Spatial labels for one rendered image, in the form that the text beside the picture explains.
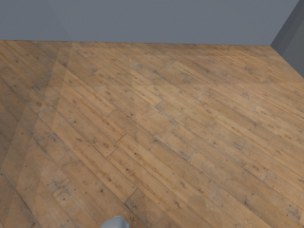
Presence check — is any robot left thigh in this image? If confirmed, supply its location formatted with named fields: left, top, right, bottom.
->
left=100, top=218, right=130, bottom=228

